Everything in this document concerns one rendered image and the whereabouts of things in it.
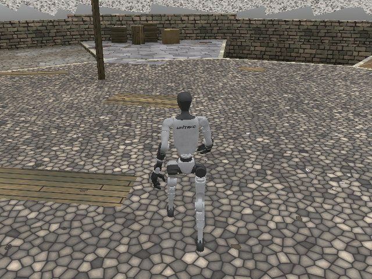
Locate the robot right forearm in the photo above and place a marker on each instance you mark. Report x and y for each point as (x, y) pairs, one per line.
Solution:
(210, 146)

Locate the right robot hand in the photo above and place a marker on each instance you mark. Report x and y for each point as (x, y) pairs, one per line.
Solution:
(202, 147)

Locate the robot left forearm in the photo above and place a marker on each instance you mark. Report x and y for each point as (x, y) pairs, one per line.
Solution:
(159, 160)

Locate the left robot hand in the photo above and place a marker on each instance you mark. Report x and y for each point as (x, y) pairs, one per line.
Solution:
(154, 178)

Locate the left robot upper arm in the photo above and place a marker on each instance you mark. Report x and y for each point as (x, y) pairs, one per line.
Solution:
(165, 132)

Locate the right robot upper arm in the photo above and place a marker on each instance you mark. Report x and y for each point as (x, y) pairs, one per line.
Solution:
(203, 122)

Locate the robot right foot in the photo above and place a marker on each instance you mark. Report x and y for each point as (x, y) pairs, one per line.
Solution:
(199, 246)

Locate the right robot thigh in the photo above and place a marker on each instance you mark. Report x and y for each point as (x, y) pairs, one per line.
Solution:
(200, 181)

